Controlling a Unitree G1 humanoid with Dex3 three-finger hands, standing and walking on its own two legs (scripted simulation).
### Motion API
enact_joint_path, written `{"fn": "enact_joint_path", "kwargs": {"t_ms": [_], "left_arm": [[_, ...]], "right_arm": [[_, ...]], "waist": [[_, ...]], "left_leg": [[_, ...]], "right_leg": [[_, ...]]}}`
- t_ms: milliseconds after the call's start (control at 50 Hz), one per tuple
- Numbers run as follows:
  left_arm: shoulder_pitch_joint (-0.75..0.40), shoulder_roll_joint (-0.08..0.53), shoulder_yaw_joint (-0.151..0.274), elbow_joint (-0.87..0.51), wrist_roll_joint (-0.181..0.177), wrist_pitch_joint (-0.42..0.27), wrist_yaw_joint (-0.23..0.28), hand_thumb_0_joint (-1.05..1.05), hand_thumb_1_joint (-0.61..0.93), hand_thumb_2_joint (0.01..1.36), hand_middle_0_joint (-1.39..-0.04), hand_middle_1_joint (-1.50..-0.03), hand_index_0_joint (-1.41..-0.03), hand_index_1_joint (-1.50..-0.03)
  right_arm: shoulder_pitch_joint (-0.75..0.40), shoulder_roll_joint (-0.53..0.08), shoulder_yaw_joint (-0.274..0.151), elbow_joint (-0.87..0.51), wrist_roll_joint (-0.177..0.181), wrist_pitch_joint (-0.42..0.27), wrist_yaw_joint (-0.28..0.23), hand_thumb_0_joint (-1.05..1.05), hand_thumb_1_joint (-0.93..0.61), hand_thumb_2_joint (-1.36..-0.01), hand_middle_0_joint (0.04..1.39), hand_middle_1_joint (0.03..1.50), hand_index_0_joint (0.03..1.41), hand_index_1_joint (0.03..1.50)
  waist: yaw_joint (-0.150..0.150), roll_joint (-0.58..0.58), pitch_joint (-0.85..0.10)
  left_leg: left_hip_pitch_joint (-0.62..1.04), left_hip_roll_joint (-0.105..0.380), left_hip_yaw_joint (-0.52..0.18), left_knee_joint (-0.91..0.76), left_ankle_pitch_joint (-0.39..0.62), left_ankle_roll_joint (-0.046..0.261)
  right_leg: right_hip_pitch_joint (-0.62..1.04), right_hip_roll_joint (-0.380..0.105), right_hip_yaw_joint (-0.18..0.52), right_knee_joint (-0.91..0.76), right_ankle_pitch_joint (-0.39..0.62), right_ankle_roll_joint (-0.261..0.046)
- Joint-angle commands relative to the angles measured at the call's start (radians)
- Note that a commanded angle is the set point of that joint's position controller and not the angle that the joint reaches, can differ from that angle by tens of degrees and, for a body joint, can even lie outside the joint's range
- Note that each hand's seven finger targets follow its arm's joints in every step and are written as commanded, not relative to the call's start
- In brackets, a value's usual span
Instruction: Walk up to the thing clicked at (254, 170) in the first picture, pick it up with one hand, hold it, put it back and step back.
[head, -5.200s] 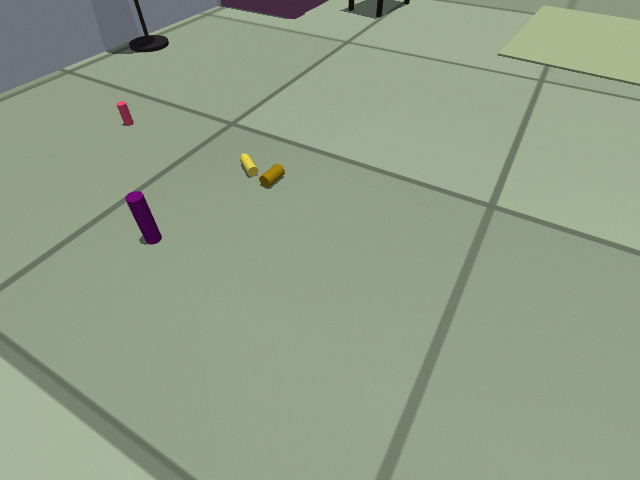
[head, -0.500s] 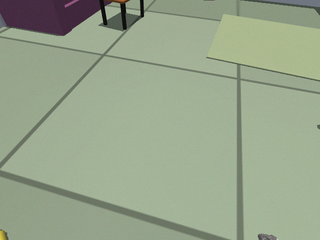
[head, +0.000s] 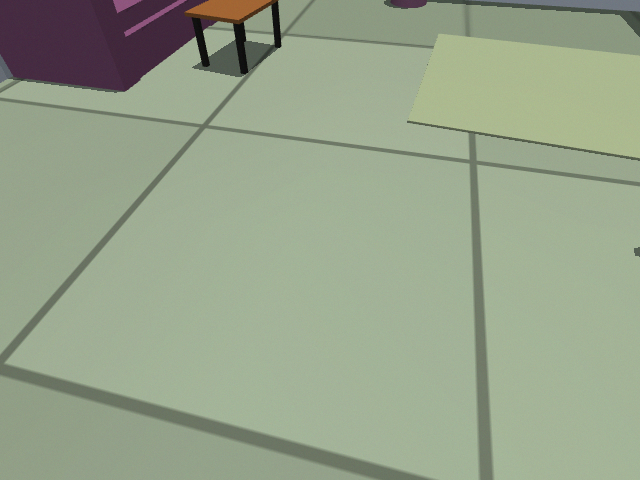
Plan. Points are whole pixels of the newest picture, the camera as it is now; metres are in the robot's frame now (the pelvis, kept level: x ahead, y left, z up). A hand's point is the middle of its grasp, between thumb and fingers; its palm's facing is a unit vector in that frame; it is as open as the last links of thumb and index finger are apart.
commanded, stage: stand
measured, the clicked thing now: out of the picture +0.25 +0.85 -0.75
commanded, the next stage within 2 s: none
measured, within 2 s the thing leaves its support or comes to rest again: neither
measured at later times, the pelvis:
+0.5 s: pelvis +0.02 +0.00 +0.00, yaw +0 degrees
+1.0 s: pelvis +0.03 +0.00 +0.00, yaw +0 degrees
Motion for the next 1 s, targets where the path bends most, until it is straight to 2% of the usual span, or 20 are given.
{"fn": "enact_joint_path", "kwargs": {"t_ms": [0,100,220,340,380,480,540,560,620,660,700,740,780,860,940,980], "left_arm": [[-0.032,0.219,0.052,-0.049,-0.002,-0.014,0.015,0.0,0.9,0.9,-0.2,-0.3,-0.2,-0.3],[-0.042,0.214,0.055,-0.06,-0.002,-0.016,0.016,0.0,0.9,0.9,-0.2,-0.3,-0.2,-0.3],[-0.035,0.202,0.056,-0.067,0.0,-0.009,0.015,0.0,0.9,0.9,-0.2,-0.3,-0.2,-0.3],[-0.03,0.202,0.056,-0.076,0.0,-0.009,0.016,0.0,0.9,0.9,-0.2,-0.3,-0.2,-0.3],[-0.031,0.202,0.057,-0.074,-0.001,-0.009,0.015,0.0,0.9,0.9,-0.2,-0.3,-0.2,-0.3],[-0.027,0.203,0.057,-0.082,0.001,-0.01,0.016,0.0,0.9,0.9,-0.2,-0.3,-0.2,-0.3],[-0.027,0.202,0.057,-0.084,-0.002,-0.01,0.016,0.0,0.9,0.9,-0.2,-0.3,-0.2,-0.3],[-0.02,0.199,0.056,-0.082,-0.004,-0.009,0.016,0.0,0.9,0.9,-0.2,-0.3,-0.2,-0.3],[-0.019,0.206,0.056,-0.083,-0.001,-0.01,0.017,0.0,0.9,0.9,-0.2,-0.3,-0.2,-0.3],[-0.014,0.207,0.057,-0.083,0.001,-0.01,0.017,0.0,0.9,0.9,-0.2,-0.3,-0.2,-0.3],[-0.012,0.205,0.056,-0.088,0.002,-0.009,0.017,0.0,0.9,0.9,-0.2,-0.3,-0.2,-0.3],[-0.014,0.206,0.057,-0.09,0.002,-0.009,0.017,0.0,0.9,0.9,-0.2,-0.3,-0.2,-0.3],[-0.006,0.204,0.056,-0.085,0.002,-0.007,0.017,0.0,0.9,0.9,-0.2,-0.3,-0.2,-0.3],[-0.01,0.207,0.054,-0.09,0.001,-0.01,0.019,0.0,0.9,0.9,-0.2,-0.3,-0.2,-0.3],[-0.004,0.206,0.054,-0.091,0.001,-0.009,0.018,0.0,0.9,0.9,-0.2,-0.3,-0.2,-0.3],[0.001,0.208,0.055,-0.094,0.003,-0.008,0.019,0.0,0.9,0.9,-0.2,-0.3,-0.2,-0.3]], "right_arm": [[-0.073,-0.209,-0.042,-0.067,-0.004,-0.031,-0.01,0.0,-0.9,-0.9,0.2,0.3,0.2,0.3],[-0.052,-0.198,-0.042,-0.069,-0.002,-0.034,-0.012,0.0,-0.9,-0.9,0.2,0.3,0.2,0.3],[-0.041,-0.208,-0.044,-0.07,-0.002,-0.033,-0.017,0.0,-0.9,-0.9,0.2,0.3,0.2,0.3],[-0.035,-0.201,-0.044,-0.073,-0.003,-0.035,-0.019,0.0,-0.9,-0.9,0.2,0.3,0.2,0.3],[-0.02,-0.202,-0.043,-0.07,-0.002,-0.035,-0.019,0.0,-0.9,-0.9,0.2,0.3,0.2,0.3],[-0.033,-0.198,-0.043,-0.082,-0.001,-0.033,-0.019,0.0,-0.9,-0.9,0.2,0.3,0.2,0.3],[-0.027,-0.197,-0.042,-0.081,-0.003,-0.034,-0.019,0.0,-0.9,-0.9,0.2,0.3,0.2,0.3],[-0.026,-0.202,-0.043,-0.081,-0.002,-0.034,-0.019,0.0,-0.9,-0.9,0.2,0.3,0.2,0.3],[-0.036,-0.194,-0.042,-0.086,-0.001,-0.035,-0.019,0.0,-0.9,-0.9,0.2,0.3,0.2,0.3],[-0.029,-0.197,-0.043,-0.085,-0.002,-0.033,-0.019,0.0,-0.9,-0.9,0.2,0.3,0.2,0.3],[-0.04,-0.198,-0.044,-0.091,-0.002,-0.034,-0.02,0.0,-0.9,-0.9,0.2,0.3,0.2,0.3],[-0.03,-0.197,-0.042,-0.089,-0.002,-0.033,-0.02,0.0,-0.9,-0.9,0.2,0.3,0.2,0.3],[-0.039,-0.197,-0.041,-0.091,-0.001,-0.032,-0.02,0.0,-0.9,-0.9,0.2,0.3,0.2,0.3],[-0.037,-0.195,-0.04,-0.089,-0.001,-0.033,-0.019,0.0,-0.9,-0.9,0.2,0.3,0.2,0.3],[-0.03,-0.199,-0.041,-0.089,0.0,-0.031,-0.02,0.0,-0.9,-0.9,0.2,0.3,0.2,0.3],[-0.035,-0.198,-0.041,-0.093,-0.002,-0.031,-0.02,0.0,-0.9,-0.9,0.2,0.3,0.2,0.3]], "waist": [[0.004,-0.003,-0.084],[-0.001,-0.013,-0.097],[-0.002,0.001,-0.092],[-0.004,-0.001,-0.108],[-0.008,-0.009,-0.102],[-0.007,-0.017,-0.103],[-0.007,-0.011,-0.108],[-0.006,-0.005,-0.105],[-0.005,-0.013,-0.102],[-0.006,-0.019,-0.102],[-0.004,-0.009,-0.11],[-0.004,-0.012,-0.109],[-0.003,-0.005,-0.097],[-0.003,-0.019,-0.103],[-0.002,-0.007,-0.102],[0.001,-0.008,-0.104]], "left_leg": [[0.077,0.103,-0.13,-0.081,-0.029,0.015],[0.099,0.105,-0.125,-0.063,0.06,0.016],[0.1,0.106,-0.124,-0.071,0.023,0.017],[0.124,0.111,-0.119,-0.055,0.122,0.017],[0.122,0.107,-0.116,-0.057,0.097,0.018],[0.138,0.106,-0.11,-0.05,0.119,0.021],[0.146,0.111,-0.112,-0.049,0.171,0.02],[0.144,0.104,-0.107,-0.05,0.141,0.021],[0.149,0.11,-0.113,-0.049,0.168,0.019],[0.147,0.106,-0.108,-0.047,0.138,0.02],[0.16,0.108,-0.108,-0.043,0.179,0.02],[0.154,0.106,-0.104,-0.045,0.174,0.021],[0.154,0.104,-0.108,-0.055,0.127,0.019],[0.161,0.111,-0.11,-0.043,0.191,0.023],[0.155,0.105,-0.106,-0.046,0.154,0.022],[0.16,0.104,-0.103,-0.044,0.171,0.023]], "right_leg": [[-0.05,-0.104,0.073,-0.071,0.037,-0.044],[-0.048,-0.107,0.07,-0.075,0.064,-0.041],[-0.048,-0.105,0.067,-0.078,0.07,-0.045],[-0.041,-0.106,0.06,-0.077,0.11,-0.043],[-0.035,-0.108,0.064,-0.083,0.105,-0.044],[-0.042,-0.111,0.061,-0.091,0.123,-0.042],[-0.033,-0.111,0.058,-0.081,0.141,-0.04],[-0.031,-0.112,0.06,-0.092,0.136,-0.041],[-0.031,-0.11,0.055,-0.085,0.137,-0.039],[-0.03,-0.115,0.06,-0.096,0.132,-0.041],[-0.031,-0.112,0.055,-0.092,0.156,-0.041],[-0.022,-0.117,0.056,-0.091,0.164,-0.04],[-0.032,-0.114,0.053,-0.092,0.129,-0.041],[-0.025,-0.114,0.051,-0.09,0.156,-0.039],[-0.013,-0.119,0.056,-0.099,0.152,-0.043],[-0.015,-0.118,0.051,-0.097,0.164,-0.043]]}}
